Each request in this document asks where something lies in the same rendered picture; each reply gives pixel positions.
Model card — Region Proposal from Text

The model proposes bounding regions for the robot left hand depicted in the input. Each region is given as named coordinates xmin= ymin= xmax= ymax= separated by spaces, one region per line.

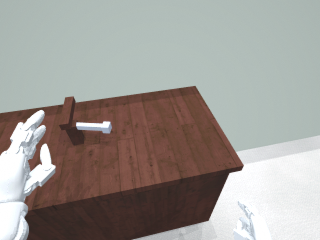
xmin=0 ymin=110 xmax=56 ymax=203

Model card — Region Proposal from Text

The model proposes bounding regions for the robot left forearm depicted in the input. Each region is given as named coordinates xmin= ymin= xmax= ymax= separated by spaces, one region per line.
xmin=0 ymin=201 xmax=29 ymax=240

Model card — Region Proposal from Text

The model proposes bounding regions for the robot right hand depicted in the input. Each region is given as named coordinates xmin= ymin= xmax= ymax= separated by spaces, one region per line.
xmin=233 ymin=199 xmax=272 ymax=240

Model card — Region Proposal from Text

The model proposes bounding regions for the counter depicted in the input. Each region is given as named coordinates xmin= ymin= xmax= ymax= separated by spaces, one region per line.
xmin=0 ymin=86 xmax=244 ymax=240

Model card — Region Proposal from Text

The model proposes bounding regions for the tap lever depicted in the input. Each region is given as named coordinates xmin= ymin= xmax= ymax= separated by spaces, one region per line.
xmin=76 ymin=121 xmax=112 ymax=134

